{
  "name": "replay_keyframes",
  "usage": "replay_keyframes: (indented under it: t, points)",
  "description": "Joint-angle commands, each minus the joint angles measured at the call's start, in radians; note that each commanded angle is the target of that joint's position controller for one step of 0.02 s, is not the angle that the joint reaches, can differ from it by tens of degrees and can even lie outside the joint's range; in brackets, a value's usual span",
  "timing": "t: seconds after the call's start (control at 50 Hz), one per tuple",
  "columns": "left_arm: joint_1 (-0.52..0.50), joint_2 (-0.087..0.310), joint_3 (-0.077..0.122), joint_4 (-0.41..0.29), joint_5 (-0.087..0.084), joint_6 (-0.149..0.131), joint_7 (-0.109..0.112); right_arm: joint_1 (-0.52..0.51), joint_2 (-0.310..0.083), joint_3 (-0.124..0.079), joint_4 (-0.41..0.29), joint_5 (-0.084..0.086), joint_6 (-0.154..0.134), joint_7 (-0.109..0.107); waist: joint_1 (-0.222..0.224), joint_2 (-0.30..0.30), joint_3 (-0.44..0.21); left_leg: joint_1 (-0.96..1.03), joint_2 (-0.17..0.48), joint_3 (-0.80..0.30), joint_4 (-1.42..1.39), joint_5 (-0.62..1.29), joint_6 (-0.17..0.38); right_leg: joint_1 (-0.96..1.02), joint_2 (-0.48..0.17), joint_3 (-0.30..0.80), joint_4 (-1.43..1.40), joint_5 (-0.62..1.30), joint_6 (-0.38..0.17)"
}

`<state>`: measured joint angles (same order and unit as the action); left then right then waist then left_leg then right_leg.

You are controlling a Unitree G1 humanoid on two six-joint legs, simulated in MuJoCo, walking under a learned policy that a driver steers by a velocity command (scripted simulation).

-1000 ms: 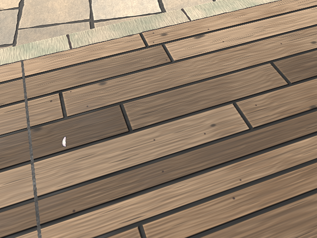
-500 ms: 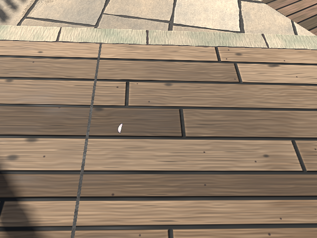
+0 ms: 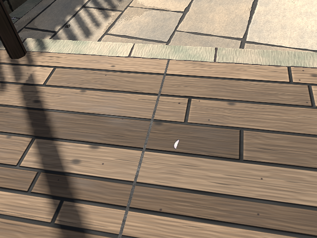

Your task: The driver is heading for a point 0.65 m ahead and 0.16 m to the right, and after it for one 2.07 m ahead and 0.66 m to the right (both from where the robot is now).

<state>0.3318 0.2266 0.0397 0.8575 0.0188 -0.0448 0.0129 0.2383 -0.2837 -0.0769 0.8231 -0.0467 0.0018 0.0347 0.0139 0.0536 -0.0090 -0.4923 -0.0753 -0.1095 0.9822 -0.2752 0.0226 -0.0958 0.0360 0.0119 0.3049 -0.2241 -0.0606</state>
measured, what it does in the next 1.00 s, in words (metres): walks ahead, turning right: left foot, then right foot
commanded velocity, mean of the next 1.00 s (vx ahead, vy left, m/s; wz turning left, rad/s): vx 0.46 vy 0.00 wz -0.31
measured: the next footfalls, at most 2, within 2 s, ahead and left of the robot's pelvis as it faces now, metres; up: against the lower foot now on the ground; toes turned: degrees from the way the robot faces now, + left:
left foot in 0.30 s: +0.26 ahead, +0.13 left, +0.00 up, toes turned +1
right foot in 0.84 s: +0.52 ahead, -0.08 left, +0.00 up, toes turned -23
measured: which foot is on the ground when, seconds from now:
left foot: up 0.00-0.28, down 0.30-0.82, up 0.84-1.00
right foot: down 0.00-0.30, up 0.32-0.82, down 0.84-1.00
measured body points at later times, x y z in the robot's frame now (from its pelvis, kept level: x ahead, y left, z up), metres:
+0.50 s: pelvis +0.22 +0.06 +0.00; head +0.24 +0.07 +0.44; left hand +0.27 +0.32 -0.15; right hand +0.28 -0.20 -0.12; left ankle +0.22 +0.13 -0.75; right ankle +0.18 -0.08 -0.66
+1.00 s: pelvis +0.47 -0.03 -0.02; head +0.51 -0.05 +0.43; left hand +0.66 +0.20 -0.14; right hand +0.47 -0.30 -0.14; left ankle +0.48 +0.13 -0.66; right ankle +0.49 -0.06 -0.75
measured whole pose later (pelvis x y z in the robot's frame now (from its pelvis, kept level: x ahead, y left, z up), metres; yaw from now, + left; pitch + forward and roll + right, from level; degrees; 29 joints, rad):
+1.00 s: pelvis +0.47 -0.03 -0.02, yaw -24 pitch +0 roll +0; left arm 0.24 0.27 0.07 0.86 0.01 -0.02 -0.01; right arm 0.22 -0.24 -0.04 0.81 -0.03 -0.06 0.00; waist 0.00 0.01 0.08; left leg -0.47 0.08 -0.01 1.21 -0.34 -0.01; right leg -0.26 0.15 -0.04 0.44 -0.19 -0.15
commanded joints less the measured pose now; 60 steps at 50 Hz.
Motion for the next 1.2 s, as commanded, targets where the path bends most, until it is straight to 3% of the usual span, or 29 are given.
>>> replay_keyframes:
  t: [0.02, 0.1, 0.2, 0.24, 0.28, 0.3, 0.32, 0.34, 0.36, 0.38, 0.4, 0.44, 0.5, 0.56, 0.62, 0.7, 0.76, 0.8, 0.82, 0.84, 0.86, 0.88, 0.9, 0.92, 0.94, 0.98, 1.04, 1.12, 1.2]
  points:
    - [0.032, 0.132, 0.035, -0.021, -0.007, -0.036, -0.009, -0.081, -0.059, -0.008, -0.061, 0.0, -0.017, 0.013, 0.013, -0.159, 0.095, -0.252, 0.071, 0.046, -0.006, 0.071, -0.026, 0.112, -0.232, 0.25, -0.208, -0.119, -0.128]
    - [0.111, 0.125, 0.036, 0.016, -0.006, -0.042, -0.011, -0.208, -0.025, 0.011, -0.093, 0.003, -0.022, 0.019, 0.058, -0.161, 0.109, -0.251, 0.115, 0.122, -0.163, 0.106, -0.049, 0.137, -0.231, 0.198, -0.208, 0.008, -0.143]
    - [0.172, 0.138, 0.035, 0.052, 0.0, -0.045, -0.011, -0.301, -0.01, 0.026, -0.129, 0.012, -0.035, 0.02, 0.073, -0.174, 0.118, -0.104, 0.094, 0.177, -0.352, 0.082, -0.013, 0.099, -0.245, 0.155, -0.133, 0.272, -0.143]
    - [0.159, 0.154, 0.038, 0.057, -0.001, -0.042, -0.009, -0.267, -0.02, 0.023, -0.13, 0.016, -0.042, 0.01, 0.038, -0.173, 0.104, 0.009, 0.071, 0.183, -0.4, 0.06, 0.013, 0.071, -0.265, 0.174, -0.081, 0.397, -0.133]
    - [0.117, 0.17, 0.04, 0.056, -0.009, -0.039, -0.01, -0.094, -0.042, 0.009, -0.077, 0.015, -0.056, -0.01, -0.061, -0.138, 0.033, 0.278, 0.027, 0.186, -0.521, 0.101, 0.044, 0.01, -0.23, 0.143, 0.095, 0.597, -0.097]
    - [0.11, 0.154, 0.034, 0.051, -0.018, -0.04, -0.013, 0.058, -0.09, -0.009, -0.031, 0.001, -0.07, -0.026, -0.121, -0.083, -0.069, 0.519, 0.075, 0.135, -0.545, 0.112, 0.067, -0.093, -0.17, 0.091, 0.29, 0.549, -0.072]
    - [0.109, 0.073, 0.01, 0.003, -0.037, -0.043, -0.019, 0.221, -0.188, -0.031, -0.023, -0.025, -0.079, -0.045, -0.176, 0.068, -0.229, 0.801, 0.371, -0.2, -0.609, -0.153, 0.129, -0.335, -0.086, 0.033, 0.603, 0.193, -0.033]
    - [0.171, 0.053, 0.012, -0.001, -0.037, -0.032, -0.01, 0.232, -0.241, -0.042, -0.009, -0.015, -0.068, -0.042, -0.134, 0.203, -0.263, 0.798, 0.547, -0.536, -0.749, -0.246, 0.185, -0.51, 0.021, 0.003, 0.814, -0.304, -0.028]
    - [0.121, 0.127, 0.034, 0.018, -0.014, -0.017, -0.006, 0.143, -0.152, -0.02, -0.021, 0.001, -0.064, -0.038, -0.101, 0.043, -0.118, 0.648, 0.493, -0.462, -0.759, -0.315, 0.166, -0.537, -0.047, 0.07, 0.896, -0.225, -0.046]
    - [0.09, 0.103, 0.033, 0.015, -0.011, -0.018, -0.018, 0.048, -0.088, -0.002, -0.035, 0.011, -0.067, -0.034, -0.061, 0.016, -0.013, 0.519, 0.443, -0.315, -0.786, -0.225, 0.143, -0.526, -0.082, 0.075, 0.875, -0.134, -0.049]
    - [0.083, 0.075, 0.03, 0.022, -0.01, -0.014, -0.026, 0.004, -0.049, 0.009, -0.038, 0.013, -0.075, -0.031, -0.037, 0.023, 0.029, 0.443, 0.392, -0.193, -0.811, -0.096, 0.115, -0.494, -0.105, 0.066, 0.844, -0.085, -0.043]
    - [0.092, 0.065, 0.034, 0.034, 0.009, 0.009, -0.041, 0.002, -0.017, 0.019, -0.024, 0.019, -0.09, -0.038, -0.008, 0.054, 0.056, 0.381, 0.331, -0.037, -0.831, 0.069, 0.085, -0.463, -0.121, 0.047, 0.829, -0.044, -0.025]
    - [0.032, 0.049, 0.037, 0.008, 0.011, 0.028, -0.057, 0.053, -0.027, 0.016, 0.005, 0.03, -0.114, -0.04, 0.004, 0.036, 0.062, 0.401, 0.319, 0.076, -0.838, 0.268, 0.088, -0.535, -0.122, 0.027, 0.841, 0.023, -0.01]
    - [-0.074, 0.042, 0.035, -0.031, 0.013, 0.034, -0.068, 0.103, -0.018, 0.019, 0.029, 0.029, -0.118, -0.043, -0.005, 0.026, 0.085, 0.426, 0.314, 0.159, -0.846, 0.367, 0.096, -0.631, -0.129, 0.009, 0.8, 0.111, 0.005]
    - [-0.191, 0.028, 0.022, -0.076, 0.012, 0.03, -0.078, 0.126, -0.014, 0.023, 0.05, 0.026, -0.118, -0.046, -0.017, 0.015, 0.111, 0.427, 0.288, 0.246, -0.836, 0.474, 0.089, -0.622, -0.114, -0.037, 0.622, 0.207, 0.01]
    - [-0.327, 0.02, 0.004, -0.133, 0.016, 0.028, -0.09, 0.185, -0.049, 0.018, 0.084, 0.028, -0.111, -0.059, -0.047, 0.011, 0.129, 0.5, 0.313, 0.311, -0.819, 0.614, 0.077, -0.55, -0.087, -0.131, 0.398, 0.22, -0.025]
    - [-0.294, 0.048, 0.012, -0.137, 0.019, 0.031, -0.081, 0.194, -0.088, 0.011, 0.099, 0.025, -0.095, -0.073, -0.016, 0.036, 0.073, 0.604, 0.331, 0.356, -0.67, 1.004, 0.064, -0.443, -0.011, -0.185, 0.341, 0.104, -0.083]
    - [-0.16, 0.085, 0.029, -0.105, 0.019, 0.028, -0.07, 0.181, -0.123, 0.002, 0.097, 0.02, -0.075, -0.078, 0.049, 0.059, -0.013, 0.62, 0.345, 0.366, -0.434, 1.155, 0.074, -0.288, 0.048, -0.188, 0.319, -0.004, -0.135]
    - [-0.042, 0.116, 0.046, -0.069, 0.023, 0.02, -0.061, 0.175, -0.134, -0.001, 0.09, 0.021, -0.066, -0.074, 0.1, 0.043, -0.081, 0.558, 0.342, 0.365, -0.242, 1.043, 0.073, -0.128, 0.071, -0.162, 0.257, -0.014, -0.164]
    - [0.095, 0.181, 0.073, -0.031, 0.035, 0.016, -0.044, 0.161, -0.126, 0.0, 0.068, 0.022, -0.065, -0.066, 0.165, -0.037, -0.156, 0.371, 0.306, 0.377, 0.049, 0.744, 0.048, 0.1, -0.02, -0.011, 0.179, -0.083, -0.212]
    - [0.048, 0.29, 0.097, -0.049, 0.034, 0.019, -0.032, 0.215, 0.014, 0.025, 0.004, 0.027, -0.07, -0.042, 0.055, -0.265, -0.216, -0.096, 0.112, 0.322, 0.412, -0.267, -0.009, 0.413, -0.332, 0.509, 0.155, -0.04, -0.355]
    - [0.097, 0.293, 0.101, -0.062, 0.003, 0.032, -0.029, 0.086, -0.074, 0.011, -0.042, 0.028, -0.084, -0.036, 0.124, -0.143, -0.268, -0.24, 0.05, 0.1, 0.52, -0.255, -0.013, 0.428, -0.378, 0.757, 0.001, -0.08, -0.407]
    - [0.034, 0.255, 0.091, -0.049, -0.004, 0.035, -0.02, 0.009, -0.073, 0.014, -0.068, 0.035, -0.099, -0.031, 0.093, -0.087, -0.102, -0.313, 0.124, 0.066, 0.459, -0.122, -0.003, 0.313, -0.36, 0.589, -0.038, -0.034, -0.362]
    - [-0.011, 0.203, 0.078, -0.048, -0.011, 0.03, -0.018, 0.02, -0.075, 0.017, -0.063, 0.036, -0.109, -0.033, 0.046, -0.033, -0.018, -0.254, 0.159, 0.077, 0.353, -0.051, -0.002, 0.166, -0.321, 0.488, -0.056, 0.09, -0.316]
    - [-0.055, 0.173, 0.07, -0.053, -0.011, 0.021, -0.016, 0.033, -0.072, 0.015, -0.049, 0.026, -0.102, -0.036, 0.002, -0.001, 0.024, -0.186, 0.182, 0.075, 0.28, -0.034, -0.011, 0.065, -0.262, 0.396, -0.062, 0.217, -0.274]
    - [-0.086, 0.147, 0.055, -0.062, -0.02, -0.001, -0.014, 0.079, -0.06, 0.017, -0.042, 0.002, -0.06, -0.037, -0.049, -0.013, 0.022, -0.068, 0.186, 0.08, 0.214, -0.051, -0.047, -0.045, -0.204, 0.271, -0.048, 0.568, -0.251]
    - [-0.045, 0.189, 0.063, -0.05, -0.02, -0.017, -0.019, 0.059, -0.033, 0.022, -0.064, 0.003, -0.028, -0.035, -0.058, -0.041, 0.0, -0.055, 0.16, 0.114, 0.113, -0.002, -0.077, -0.078, -0.143, 0.176, 0.001, 0.873, -0.214]
    - [0.023, 0.188, 0.061, -0.047, -0.021, 0.005, -0.009, -0.073, -0.042, 0.028, -0.12, 0.01, -0.016, -0.036, -0.006, -0.112, -0.02, -0.103, 0.129, 0.126, -0.031, 0.116, -0.083, -0.035, -0.095, 0.172, 0.052, 0.91, -0.133]
    - [0.087, 0.196, 0.064, -0.048, -0.016, 0.028, 0.006, -0.187, -0.057, 0.038, -0.162, 0.021, -0.018, -0.04, 0.051, -0.131, -0.022, -0.144, 0.097, 0.107, -0.172, 0.167, -0.069, 0.073, -0.112, 0.247, 0.105, 0.874, -0.106]
Keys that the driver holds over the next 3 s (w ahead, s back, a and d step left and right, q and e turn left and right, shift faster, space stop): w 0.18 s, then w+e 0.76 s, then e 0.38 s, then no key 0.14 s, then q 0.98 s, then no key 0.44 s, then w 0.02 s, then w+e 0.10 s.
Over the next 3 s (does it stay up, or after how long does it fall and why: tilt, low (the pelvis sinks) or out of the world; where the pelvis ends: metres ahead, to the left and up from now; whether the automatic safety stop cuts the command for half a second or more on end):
stays up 0.66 -0.06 -0.01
